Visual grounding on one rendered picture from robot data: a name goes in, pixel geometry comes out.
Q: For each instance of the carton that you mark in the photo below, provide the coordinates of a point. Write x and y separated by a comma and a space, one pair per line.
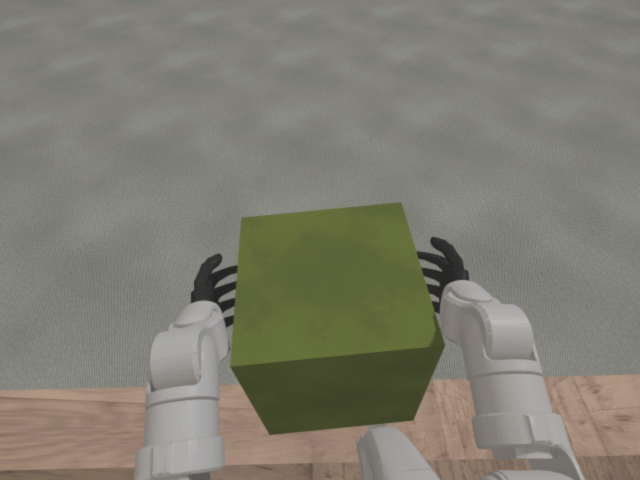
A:
333, 324

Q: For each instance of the robot right forearm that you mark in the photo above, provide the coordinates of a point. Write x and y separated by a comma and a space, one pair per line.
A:
514, 417

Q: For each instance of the right robot thigh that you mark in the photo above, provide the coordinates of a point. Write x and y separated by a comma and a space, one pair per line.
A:
385, 453

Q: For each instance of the robot left hand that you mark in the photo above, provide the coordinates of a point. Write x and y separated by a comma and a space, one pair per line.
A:
205, 282

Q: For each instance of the robot right hand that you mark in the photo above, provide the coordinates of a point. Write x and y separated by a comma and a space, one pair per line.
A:
452, 268

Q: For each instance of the robot left forearm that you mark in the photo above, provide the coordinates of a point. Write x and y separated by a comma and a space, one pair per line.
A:
181, 433

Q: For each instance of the robot right shin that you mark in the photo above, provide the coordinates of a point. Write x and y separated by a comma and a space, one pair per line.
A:
376, 426

